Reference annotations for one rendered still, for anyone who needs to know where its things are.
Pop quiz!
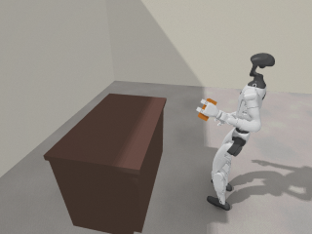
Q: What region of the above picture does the robot right hand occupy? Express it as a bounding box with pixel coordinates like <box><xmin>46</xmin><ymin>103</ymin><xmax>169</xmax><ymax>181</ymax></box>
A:
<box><xmin>214</xmin><ymin>113</ymin><xmax>230</xmax><ymax>126</ymax></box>

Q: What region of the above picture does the right robot shin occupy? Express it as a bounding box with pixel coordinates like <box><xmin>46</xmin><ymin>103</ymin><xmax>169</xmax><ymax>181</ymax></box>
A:
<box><xmin>223</xmin><ymin>162</ymin><xmax>231</xmax><ymax>185</ymax></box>

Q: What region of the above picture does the table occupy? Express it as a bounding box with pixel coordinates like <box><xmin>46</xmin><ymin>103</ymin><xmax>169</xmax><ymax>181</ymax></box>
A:
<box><xmin>43</xmin><ymin>94</ymin><xmax>167</xmax><ymax>234</ymax></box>

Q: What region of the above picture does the robot right thigh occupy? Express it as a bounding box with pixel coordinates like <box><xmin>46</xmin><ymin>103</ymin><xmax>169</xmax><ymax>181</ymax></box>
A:
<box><xmin>221</xmin><ymin>128</ymin><xmax>235</xmax><ymax>164</ymax></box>

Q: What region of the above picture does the right robot forearm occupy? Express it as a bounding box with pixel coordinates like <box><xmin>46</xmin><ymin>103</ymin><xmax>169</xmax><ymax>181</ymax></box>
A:
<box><xmin>230</xmin><ymin>111</ymin><xmax>237</xmax><ymax>118</ymax></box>

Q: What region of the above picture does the left robot forearm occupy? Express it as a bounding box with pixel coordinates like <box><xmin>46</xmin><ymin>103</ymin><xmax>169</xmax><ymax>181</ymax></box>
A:
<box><xmin>215</xmin><ymin>110</ymin><xmax>260</xmax><ymax>133</ymax></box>

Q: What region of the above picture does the robot left upper arm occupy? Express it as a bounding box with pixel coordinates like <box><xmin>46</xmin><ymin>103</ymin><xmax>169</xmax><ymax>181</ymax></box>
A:
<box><xmin>243</xmin><ymin>88</ymin><xmax>262</xmax><ymax>133</ymax></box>

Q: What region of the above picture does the sponge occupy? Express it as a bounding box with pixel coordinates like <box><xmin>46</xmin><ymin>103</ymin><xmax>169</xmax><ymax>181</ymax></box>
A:
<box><xmin>198</xmin><ymin>98</ymin><xmax>217</xmax><ymax>121</ymax></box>

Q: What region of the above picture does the robot left hand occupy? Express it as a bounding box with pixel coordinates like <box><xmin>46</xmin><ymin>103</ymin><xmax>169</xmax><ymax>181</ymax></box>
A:
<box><xmin>196</xmin><ymin>99</ymin><xmax>219</xmax><ymax>117</ymax></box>

